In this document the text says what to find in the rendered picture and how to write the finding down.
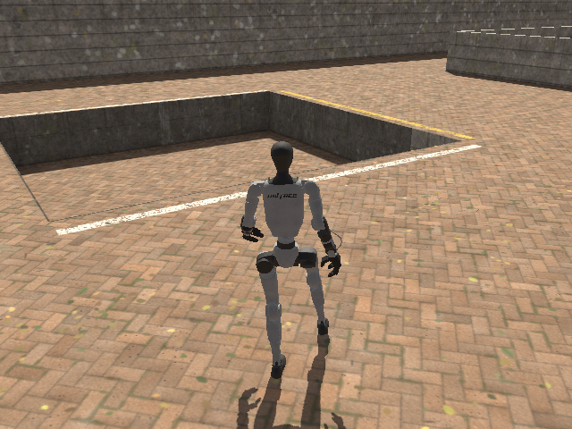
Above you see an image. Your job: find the left robot upper arm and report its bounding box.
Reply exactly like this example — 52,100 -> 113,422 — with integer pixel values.
242,181 -> 265,228

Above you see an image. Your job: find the left robot forearm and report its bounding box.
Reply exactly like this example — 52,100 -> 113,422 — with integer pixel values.
240,215 -> 253,236

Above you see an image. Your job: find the left robot hand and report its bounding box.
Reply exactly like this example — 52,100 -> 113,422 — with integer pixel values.
242,227 -> 264,242

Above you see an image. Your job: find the right robot shin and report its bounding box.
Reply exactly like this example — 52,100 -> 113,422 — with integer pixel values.
310,272 -> 325,324

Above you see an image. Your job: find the right robot forearm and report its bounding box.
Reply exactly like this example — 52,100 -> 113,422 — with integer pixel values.
317,217 -> 338,257

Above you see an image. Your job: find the right robot upper arm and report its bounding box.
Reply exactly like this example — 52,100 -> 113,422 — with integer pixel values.
301,180 -> 325,231

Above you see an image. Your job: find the right robot hand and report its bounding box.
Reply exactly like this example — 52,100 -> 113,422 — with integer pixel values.
321,249 -> 341,277

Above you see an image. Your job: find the right robot thigh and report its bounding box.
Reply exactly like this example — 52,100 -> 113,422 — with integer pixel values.
299,247 -> 319,287

